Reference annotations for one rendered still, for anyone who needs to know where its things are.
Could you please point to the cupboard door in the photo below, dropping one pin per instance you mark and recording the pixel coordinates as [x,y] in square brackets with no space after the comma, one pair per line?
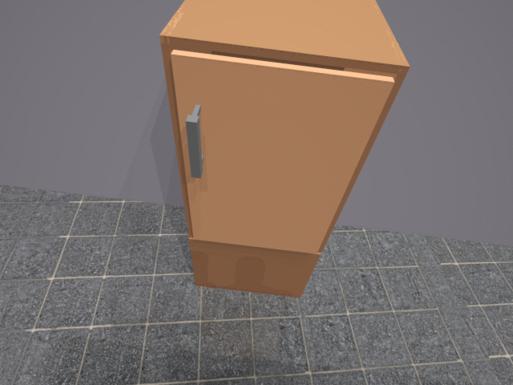
[280,145]

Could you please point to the handle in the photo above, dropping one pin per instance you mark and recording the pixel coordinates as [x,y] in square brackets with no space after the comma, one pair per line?
[194,143]

